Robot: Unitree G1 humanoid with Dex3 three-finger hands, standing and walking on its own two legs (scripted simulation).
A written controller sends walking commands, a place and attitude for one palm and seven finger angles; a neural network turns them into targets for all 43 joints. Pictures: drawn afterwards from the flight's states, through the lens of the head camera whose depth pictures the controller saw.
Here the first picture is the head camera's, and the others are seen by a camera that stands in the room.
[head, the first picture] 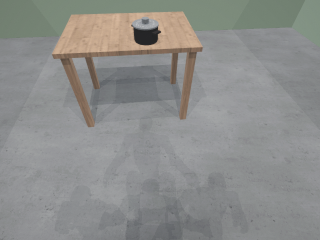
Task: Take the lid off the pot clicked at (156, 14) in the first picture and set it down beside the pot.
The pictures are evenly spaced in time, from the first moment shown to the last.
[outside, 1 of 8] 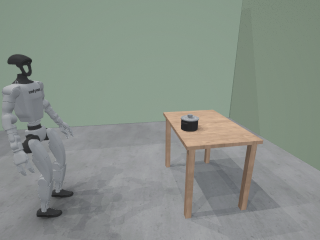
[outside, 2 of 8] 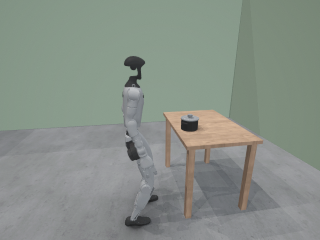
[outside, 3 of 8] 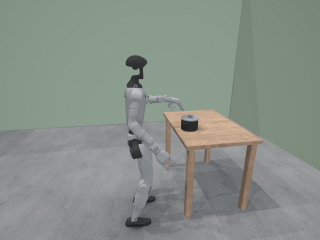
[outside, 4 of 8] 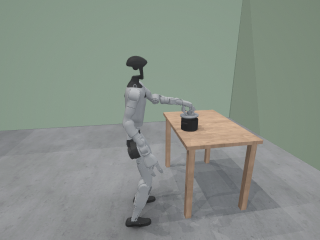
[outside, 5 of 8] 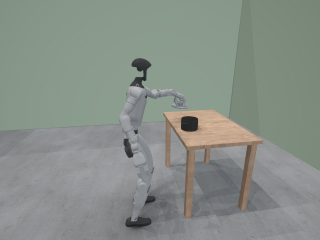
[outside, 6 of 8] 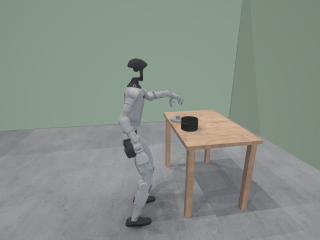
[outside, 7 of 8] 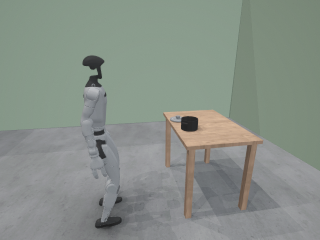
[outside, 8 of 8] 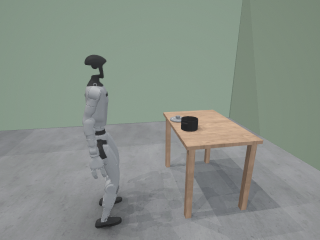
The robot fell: no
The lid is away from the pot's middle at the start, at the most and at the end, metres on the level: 0.00 0.25 0.25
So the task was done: yes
